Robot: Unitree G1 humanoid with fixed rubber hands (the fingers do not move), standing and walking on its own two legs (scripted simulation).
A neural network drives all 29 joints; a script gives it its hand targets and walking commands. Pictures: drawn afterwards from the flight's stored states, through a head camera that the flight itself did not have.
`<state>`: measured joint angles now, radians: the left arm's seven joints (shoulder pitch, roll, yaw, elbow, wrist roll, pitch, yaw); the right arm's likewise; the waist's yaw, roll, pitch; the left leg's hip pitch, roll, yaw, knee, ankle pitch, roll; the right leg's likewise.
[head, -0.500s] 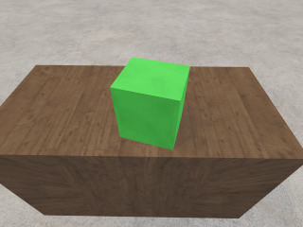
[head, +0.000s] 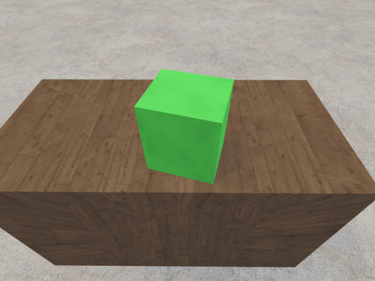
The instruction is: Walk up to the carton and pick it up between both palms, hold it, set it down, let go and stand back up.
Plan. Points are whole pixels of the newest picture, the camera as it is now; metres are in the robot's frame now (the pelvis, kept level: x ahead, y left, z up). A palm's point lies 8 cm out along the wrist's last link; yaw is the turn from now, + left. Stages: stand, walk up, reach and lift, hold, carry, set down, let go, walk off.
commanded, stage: stand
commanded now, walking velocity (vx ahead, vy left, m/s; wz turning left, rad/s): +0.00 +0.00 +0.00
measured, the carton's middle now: (187, 126) +0.50 +0.03 +0.04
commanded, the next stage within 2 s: none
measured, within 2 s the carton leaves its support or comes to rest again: neither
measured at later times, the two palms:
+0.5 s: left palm out of the picture +0.02 +0.24 -0.13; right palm out of the picture +0.01 -0.25 -0.13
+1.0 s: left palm out of the picture +0.01 +0.23 -0.13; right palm out of the picture +0.00 -0.24 -0.14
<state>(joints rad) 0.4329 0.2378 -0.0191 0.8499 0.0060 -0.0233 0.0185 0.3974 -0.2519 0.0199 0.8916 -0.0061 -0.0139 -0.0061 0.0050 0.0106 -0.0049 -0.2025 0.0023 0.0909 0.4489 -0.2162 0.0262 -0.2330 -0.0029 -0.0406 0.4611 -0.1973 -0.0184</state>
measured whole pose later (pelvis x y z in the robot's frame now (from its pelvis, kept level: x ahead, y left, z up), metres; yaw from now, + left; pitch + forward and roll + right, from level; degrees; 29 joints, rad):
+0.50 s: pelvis +0.01 +0.00 +0.00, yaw -1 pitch -2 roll +0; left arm 0.39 0.21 -0.03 0.93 0.00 -0.02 0.03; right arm 0.39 -0.23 0.03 0.95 0.00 -0.01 -0.02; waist 0.00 0.01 0.00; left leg -0.18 0.01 0.10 0.43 -0.22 0.02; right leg -0.21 0.01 -0.04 0.44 -0.20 -0.02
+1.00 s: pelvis +0.02 -0.01 +0.00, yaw -1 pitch -1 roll +0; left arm 0.37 0.19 -0.02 0.99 0.00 -0.02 0.04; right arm 0.39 -0.21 0.03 1.00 0.00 -0.01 -0.03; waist 0.00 0.01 0.00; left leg -0.16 0.02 0.10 0.41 -0.22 0.01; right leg -0.20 0.02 -0.03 0.42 -0.20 -0.03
